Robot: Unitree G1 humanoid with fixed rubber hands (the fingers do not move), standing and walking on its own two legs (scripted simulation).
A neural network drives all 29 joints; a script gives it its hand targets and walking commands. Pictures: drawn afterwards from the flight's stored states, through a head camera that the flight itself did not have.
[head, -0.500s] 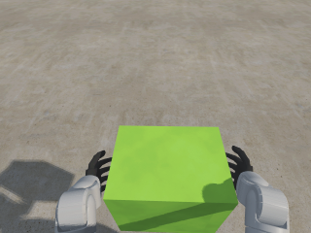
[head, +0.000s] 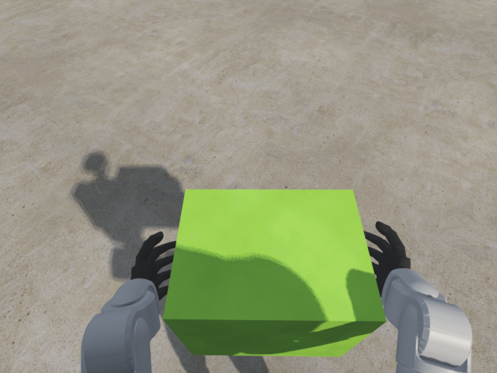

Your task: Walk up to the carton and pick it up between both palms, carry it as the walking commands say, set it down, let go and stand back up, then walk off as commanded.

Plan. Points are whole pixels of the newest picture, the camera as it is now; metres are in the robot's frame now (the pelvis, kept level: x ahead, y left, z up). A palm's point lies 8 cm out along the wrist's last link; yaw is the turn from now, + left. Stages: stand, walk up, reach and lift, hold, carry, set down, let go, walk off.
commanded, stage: carry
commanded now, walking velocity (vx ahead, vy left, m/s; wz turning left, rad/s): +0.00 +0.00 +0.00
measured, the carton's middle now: (267, 277) +0.28 +0.01 +0.00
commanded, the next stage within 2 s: none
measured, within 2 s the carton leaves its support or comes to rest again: neither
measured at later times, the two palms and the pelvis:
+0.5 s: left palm (159, 200) +0.38 +0.19 +0.06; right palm (365, 208) +0.38 -0.15 +0.06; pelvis +0.14 +0.03 -0.01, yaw -1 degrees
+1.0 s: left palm (170, 209) +0.36 +0.16 +0.07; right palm (384, 217) +0.36 -0.18 +0.06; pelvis +0.12 +0.01 -0.01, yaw -1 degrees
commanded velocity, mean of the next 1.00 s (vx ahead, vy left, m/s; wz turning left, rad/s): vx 0.00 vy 0.00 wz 0.00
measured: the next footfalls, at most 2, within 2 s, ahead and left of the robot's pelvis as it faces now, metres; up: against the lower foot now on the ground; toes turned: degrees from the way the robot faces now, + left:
left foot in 0.08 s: +0.19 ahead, +0.10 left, +0.00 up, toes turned +7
right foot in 0.34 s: +0.12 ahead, -0.12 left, +0.00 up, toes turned -11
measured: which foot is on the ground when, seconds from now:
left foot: up 0.00-0.06, down 0.08-1.00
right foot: down 0.00-0.10, up 0.12-0.32, down 0.34-1.00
